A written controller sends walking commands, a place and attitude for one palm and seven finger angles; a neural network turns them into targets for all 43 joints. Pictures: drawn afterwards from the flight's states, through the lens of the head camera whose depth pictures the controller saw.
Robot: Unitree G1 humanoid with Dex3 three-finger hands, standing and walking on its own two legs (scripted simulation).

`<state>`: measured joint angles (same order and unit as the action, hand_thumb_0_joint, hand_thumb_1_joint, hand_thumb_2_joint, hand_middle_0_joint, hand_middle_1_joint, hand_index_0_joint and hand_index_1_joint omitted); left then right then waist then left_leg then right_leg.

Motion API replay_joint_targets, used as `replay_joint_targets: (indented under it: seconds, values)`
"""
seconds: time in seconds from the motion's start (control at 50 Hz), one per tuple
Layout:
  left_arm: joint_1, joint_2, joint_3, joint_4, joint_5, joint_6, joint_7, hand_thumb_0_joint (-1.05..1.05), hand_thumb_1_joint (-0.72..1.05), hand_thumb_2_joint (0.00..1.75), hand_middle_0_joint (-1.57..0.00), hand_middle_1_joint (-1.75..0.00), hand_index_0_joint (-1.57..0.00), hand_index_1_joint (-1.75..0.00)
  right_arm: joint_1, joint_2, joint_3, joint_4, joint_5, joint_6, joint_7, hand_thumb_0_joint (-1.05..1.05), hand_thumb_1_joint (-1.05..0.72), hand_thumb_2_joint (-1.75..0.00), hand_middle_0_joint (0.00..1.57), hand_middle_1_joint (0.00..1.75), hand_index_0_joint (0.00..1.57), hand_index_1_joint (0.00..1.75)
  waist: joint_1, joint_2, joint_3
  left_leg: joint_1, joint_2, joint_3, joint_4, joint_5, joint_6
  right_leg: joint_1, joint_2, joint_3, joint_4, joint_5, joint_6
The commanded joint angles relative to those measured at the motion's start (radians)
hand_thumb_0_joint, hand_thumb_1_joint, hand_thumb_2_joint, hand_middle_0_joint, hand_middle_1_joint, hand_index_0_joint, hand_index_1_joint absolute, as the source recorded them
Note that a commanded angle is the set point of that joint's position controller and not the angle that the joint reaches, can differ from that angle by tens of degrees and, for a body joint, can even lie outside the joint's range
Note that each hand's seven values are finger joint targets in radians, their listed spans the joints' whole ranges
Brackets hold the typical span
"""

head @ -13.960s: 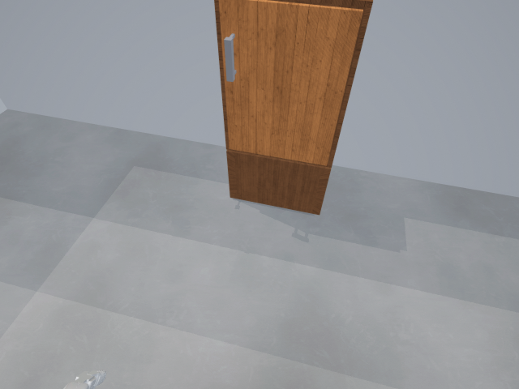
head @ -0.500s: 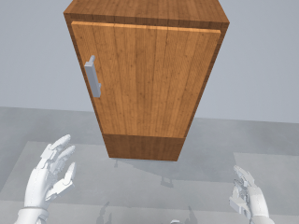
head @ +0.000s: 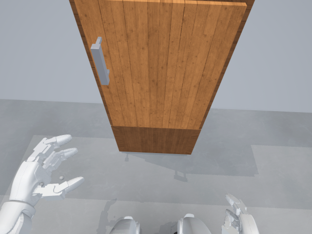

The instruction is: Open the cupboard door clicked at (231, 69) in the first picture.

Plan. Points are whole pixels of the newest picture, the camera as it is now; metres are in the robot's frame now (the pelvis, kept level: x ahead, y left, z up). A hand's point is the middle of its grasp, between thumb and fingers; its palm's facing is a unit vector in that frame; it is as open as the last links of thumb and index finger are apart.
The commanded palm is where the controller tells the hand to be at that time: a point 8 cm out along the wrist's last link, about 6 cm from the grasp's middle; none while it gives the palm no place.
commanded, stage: raise the hand with hooked fingers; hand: left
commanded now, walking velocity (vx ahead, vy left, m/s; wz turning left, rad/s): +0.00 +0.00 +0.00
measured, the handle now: (102, 61) +0.59 +0.19 +0.08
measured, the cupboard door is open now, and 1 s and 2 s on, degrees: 0 0 0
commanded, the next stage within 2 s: move the hooked fingers beside the handle in 1.28 s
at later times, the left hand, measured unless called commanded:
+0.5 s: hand (34, 155) +0.27 +0.28 +0.08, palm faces +0.04 -1.00 -0.07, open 13.7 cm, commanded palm +0.25 +0.32 +0.08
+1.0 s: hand (41, 136) +0.31 +0.27 +0.09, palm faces -0.01 -1.00 -0.04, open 14.0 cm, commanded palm +0.28 +0.32 +0.10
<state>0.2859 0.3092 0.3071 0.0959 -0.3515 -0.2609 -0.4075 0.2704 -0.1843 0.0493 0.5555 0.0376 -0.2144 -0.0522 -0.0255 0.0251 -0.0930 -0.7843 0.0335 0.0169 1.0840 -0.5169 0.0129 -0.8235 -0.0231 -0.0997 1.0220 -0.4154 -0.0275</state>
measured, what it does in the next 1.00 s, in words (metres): stands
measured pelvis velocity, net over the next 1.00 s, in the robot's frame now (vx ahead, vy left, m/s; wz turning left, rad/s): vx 0.02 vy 0.00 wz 0.00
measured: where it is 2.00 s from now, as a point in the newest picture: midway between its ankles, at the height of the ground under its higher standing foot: outside the picture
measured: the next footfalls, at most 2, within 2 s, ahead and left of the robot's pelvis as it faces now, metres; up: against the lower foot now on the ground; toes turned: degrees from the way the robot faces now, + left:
none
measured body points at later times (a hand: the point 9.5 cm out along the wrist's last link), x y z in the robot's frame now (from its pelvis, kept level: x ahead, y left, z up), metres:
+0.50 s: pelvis +0.02 +0.02 +0.02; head +0.06 +0.03 +0.46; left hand +0.26 +0.33 +0.09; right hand +0.20 -0.22 -0.04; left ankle +0.01 +0.11 -0.67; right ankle +0.05 -0.11 -0.67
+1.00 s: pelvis +0.02 +0.00 +0.03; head +0.08 +0.01 +0.48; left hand +0.31 +0.33 +0.10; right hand +0.17 -0.25 -0.05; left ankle +0.01 +0.11 -0.67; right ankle +0.05 -0.11 -0.67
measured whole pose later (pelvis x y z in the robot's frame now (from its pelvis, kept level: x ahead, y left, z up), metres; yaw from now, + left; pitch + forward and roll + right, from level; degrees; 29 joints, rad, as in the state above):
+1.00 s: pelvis +0.02 +0.00 +0.03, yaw +0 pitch +10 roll -1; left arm -0.04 0.43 0.44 0.44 -0.35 -0.26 -0.54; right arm 0.30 -0.30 0.04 0.54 0.04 -0.19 -0.07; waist -0.02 0.02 -0.07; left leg -0.62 0.03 0.03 0.90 -0.47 0.02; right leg -0.66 -0.02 -0.09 0.85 -0.37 -0.02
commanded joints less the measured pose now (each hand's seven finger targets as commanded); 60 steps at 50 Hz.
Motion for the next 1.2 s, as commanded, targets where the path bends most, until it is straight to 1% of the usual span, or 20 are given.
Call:
replay_joint_targets:
  seconds: [0.0, 0.02, 0.06, 0.12, 0.22, 0.32, 0.34, 0.42, 0.5, 0.52, 0.54, 0.62, 0.76, 0.82, 0.86, 0.92, 0.98, 1.04, 1.1, 1.18]
  values:
    - [0.002, 0.126, 0.11, -0.202, -0.01, -0.134, 0.086, 0.0, -0.08, 0.48, -0.27, -0.93, -0.27, -0.93, -0.085, -0.177, -0.092, -0.179, -0.005, -0.078, -0.003, 0.0, -0.9, -0.9, 0.2, 0.3, 0.2, 0.3, 0.044, -0.016, -0.194, 0.036, -0.037, -0.059, -0.221, 0.207, 0.001, 0.211, 0.029, 0.039, -0.16, -0.002, 0.008]
    - [-0.034, 0.125, 0.094, -0.198, -0.005, -0.154, 0.085, 0.0, -0.1, 0.47, -0.27, -0.94, -0.27, -0.94, -0.082, -0.187, -0.092, -0.177, -0.007, -0.082, -0.004, 0.0, -0.9, -0.9, 0.2, 0.3, 0.2, 0.3, 0.03, -0.03, -0.173, 0.029, -0.035, -0.064, -0.215, 0.193, 0.004, 0.191, 0.032, 0.04, -0.159, -0.016, 0.005]
    - [-0.078, 0.134, 0.062, -0.175, 0.015, -0.186, 0.061, 0.0, -0.15, 0.45, -0.27, -0.98, -0.27, -0.98, -0.05, -0.206, -0.092, -0.165, -0.004, -0.092, -0.006, 0.0, -0.9, -0.9, 0.2, 0.3, 0.2, 0.3, 0.007, 0.012, -0.172, 0.041, -0.038, -0.058, -0.215, 0.137, 0.004, 0.158, 0.026, 0.048, -0.168, -0.064, 0.006]
    - [-0.152, 0.162, 0.042, -0.147, 0.016, -0.189, 0.01, 0.0, -0.22, 0.42, -0.28, -1.02, -0.28, -1.02, -0.035, -0.23, -0.088, -0.161, 0.005, -0.104, -0.017, 0.0, -0.9, -0.9, 0.2, 0.3, 0.2, 0.3, -0.009, 0.024, -0.154, 0.053, -0.039, -0.068, -0.227, 0.097, 0.008, 0.153, 0.027, 0.053, -0.18, -0.082, 0.0]
    - [-0.216, 0.281, 0.142, -0.175, -0.005, -0.158, -0.01, 0.0, -0.34, 0.37, -0.29, -1.1, -0.29, -1.1, -0.022, -0.241, -0.084, -0.154, 0.005, -0.111, -0.034, 0.0, -0.9, -0.9, 0.2, 0.3, 0.2, 0.3, 0.021, 0.09, -0.233, 0.141, -0.036, -0.081, -0.261, 0.182, 0.004, 0.227, 0.033, 0.04, -0.18, 0.015, -0.007]
    - [-0.196, 0.259, 0.165, -0.12, -0.029, -0.13, 0.01, 0.0, -0.45, 0.32, -0.3, -1.17, -0.3, -1.17, -0.026, -0.23, -0.076, -0.153, 0.004, -0.098, -0.028, 0.0, -0.9, -0.9, 0.2, 0.3, 0.2, 0.3, 0.038, 0.102, -0.201, 0.179, -0.031, -0.08, -0.282, 0.299, -0.01, 0.269, 0.04, 0.017, -0.183, 0.121, -0.011]
    - [-0.207, 0.25, 0.156, -0.121, -0.026, -0.123, 0.009, 0.0, -0.48, 0.31, -0.3, -1.18, -0.3, -1.18, -0.026, -0.229, -0.075, -0.154, 0.004, -0.094, -0.025, 0.0, -0.9, -0.9, 0.2, 0.3, 0.2, 0.3, 0.034, 0.119, -0.204, 0.194, -0.03, -0.074, -0.283, 0.328, -0.013, 0.269, 0.038, 0.016, -0.184, 0.15, -0.008]
    - [-0.236, 0.229, 0.119, -0.034, -0.011, -0.07, -0.02, 0.0, -0.5, 0.3, -0.3, -1.2, -0.3, -1.2, -0.013, -0.241, -0.074, -0.158, 0.005, -0.08, -0.018, 0.0, -0.9, -0.9, 0.2, 0.3, 0.2, 0.3, 0.014, 0.078, -0.164, 0.196, -0.026, -0.078, -0.286, 0.361, -0.016, 0.257, 0.044, 0.009, -0.195, 0.187, -0.006]
    - [-0.353, 0.28, 0.145, -0.016, -0.01, -0.049, -0.057, 0.0, -0.5, 0.3, -0.3, -1.2, -0.3, -1.2, -0.012, -0.249, -0.075, -0.157, 0.006, -0.071, -0.025, 0.0, -0.9, -0.9, 0.2, 0.3, 0.2, 0.3, 0.007, 0.035, -0.197, 0.208, -0.026, -0.077, -0.292, 0.356, -0.011, 0.281, 0.041, 0.015, -0.213, 0.203, -0.002]
    - [-0.394, 0.306, 0.159, -0.018, -0.015, -0.053, -0.065, 0.0, -0.5, 0.3, -0.3, -1.2, -0.3, -1.2, -0.014, -0.251, -0.071, -0.154, 0.003, -0.07, -0.028, 0.0, -0.9, -0.9, 0.2, 0.3, 0.2, 0.3, 0.011, 0.081, -0.198, 0.219, -0.031, -0.073, -0.284, 0.378, -0.014, 0.287, 0.045, 0.022, -0.207, 0.221, -0.01]
    - [-0.425, 0.33, 0.18, -0.04, -0.015, -0.062, -0.07, 0.0, -0.5, 0.3, -0.3, -1.2, -0.3, -1.2, -0.006, -0.247, -0.07, -0.151, 0.003, -0.068, -0.029, 0.0, -0.9, -0.9, 0.2, 0.3, 0.2, 0.3, 0.014, 0.088, -0.252, 0.255, -0.028, -0.076, -0.289, 0.415, -0.018, 0.305, 0.044, 0.021, -0.207, 0.238, -0.009]
    - [-0.457, 0.364, 0.217, -0.016, -0.026, -0.095, -0.072, 0.0, -0.5, 0.3, -0.3, -1.2, -0.3, -1.2, -0.005, -0.243, -0.066, -0.139, -0.003, -0.068, -0.03, 0.0, -0.9, -0.9, 0.2, 0.3, 0.2, 0.3, 0.026, 0.094, -0.269, 0.281, -0.028, -0.078, -0.287, 0.474, -0.024, 0.325, 0.048, 0.024, -0.206, 0.275, -0.012]
    - [-0.525, 0.373, 0.217, 0.172, -0.031, -0.038, -0.13, 0.0, -0.5, 0.3, -0.3, -1.2, -0.3, -1.2, 0.002, -0.253, -0.063, -0.125, 0.007, -0.039, -0.037, 0.0, -0.9, -0.9, 0.2, 0.3, 0.2, 0.3, 0.012, 0.053, -0.218, 0.244, -0.031, -0.059, -0.319, 0.399, -0.009, 0.341, 0.039, 0.035, -0.253, 0.258, -0.005]
    - [-0.492, 0.346, 0.193, 0.2, -0.036, -0.021, -0.153, 0.0, -0.5, 0.3, -0.3, -1.2, -0.3, -1.2, -0.003, -0.254, -0.065, -0.146, 0.008, -0.037, -0.033, 0.0, -0.9, -0.9, 0.2, 0.3, 0.2, 0.3, 0.024, 0.034, -0.217, 0.228, -0.038, -0.052, -0.322, 0.379, -0.002, 0.364, 0.038, 0.045, -0.265, 0.247, -0.009]
    - [-0.482, 0.359, 0.203, 0.167, -0.033, -0.035, -0.154, 0.0, -0.5, 0.3, -0.3, -1.2, -0.3, -1.2, 0.001, -0.25, -0.069, -0.152, 0.006, -0.036, -0.027, 0.0, -0.9, -0.9, 0.2, 0.3, 0.2, 0.3, 0.029, 0.051, -0.252, 0.246, -0.039, -0.046, -0.323, 0.399, 0.001, 0.381, 0.035, 0.051, -0.267, 0.269, -0.006]
    - [-0.491, 0.394, 0.24, 0.135, -0.039, -0.068, -0.127, 0.0, -0.5, 0.3, -0.3, -1.2, -0.3, -1.2, 0.005, -0.25, -0.068, -0.158, -0.002, -0.033, -0.02, 0.0, -0.9, -0.9, 0.2, 0.3, 0.2, 0.3, 0.032, 0.021, -0.24, 0.221, -0.039, -0.044, -0.318, 0.382, 0.003, 0.392, 0.04, 0.059, -0.267, 0.254, -0.009]
    - [-0.497, 0.394, 0.258, 0.134, -0.038, -0.101, -0.104, 0.0, -0.5, 0.3, -0.3, -1.2, -0.3, -1.2, 0.006, -0.243, -0.07, -0.153, -0.001, -0.029, -0.02, 0.0, -0.9, -0.9, 0.2, 0.3, 0.2, 0.3, 0.03, 0.04, -0.238, 0.218, -0.04, -0.037, -0.324, 0.364, 0.003, 0.394, 0.037, 0.064, -0.268, 0.244, -0.004]
    - [-0.521, 0.401, 0.253, 0.124, -0.026, -0.113, -0.095, 0.0, -0.5, 0.3, -0.3, -1.2, -0.3, -1.2, 0.008, -0.241, -0.07, -0.148, 0.0, -0.026, -0.022, 0.0, -0.9, -0.9, 0.2, 0.3, 0.2, 0.3, 0.027, 0.089, -0.25, 0.23, -0.041, -0.033, -0.326, 0.357, 0.005, 0.398, 0.035, 0.072, -0.268, 0.238, -0.006]
    - [-0.509, 0.374, 0.221, 0.124, -0.02, -0.112, -0.099, 0.0, -0.5, 0.3, -0.3, -1.2, -0.3, -1.2, 0.003, -0.236, -0.07, -0.145, 0.004, -0.028, -0.027, 0.0, -0.9, -0.9, 0.2, 0.3, 0.2, 0.3, 0.019, 0.094, -0.24, 0.232, -0.04, -0.029, -0.327, 0.345, 0.008, 0.398, 0.03, 0.077, -0.281, 0.238, -0.001]
    - [-0.513, 0.371, 0.219, 0.134, -0.034, -0.104, -0.12, 0.0, -0.5, 0.3, -0.3, -1.2, -0.3, -1.2, 0.002, -0.239, -0.07, -0.143, 0.007, -0.028, -0.031, 0.0, -0.9, -0.9, 0.2, 0.3, 0.2, 0.3, 0.01, 0.051, -0.238, 0.22, -0.039, -0.029, -0.322, 0.331, 0.011, 0.407, 0.03, 0.087, -0.292, 0.237, 0.004]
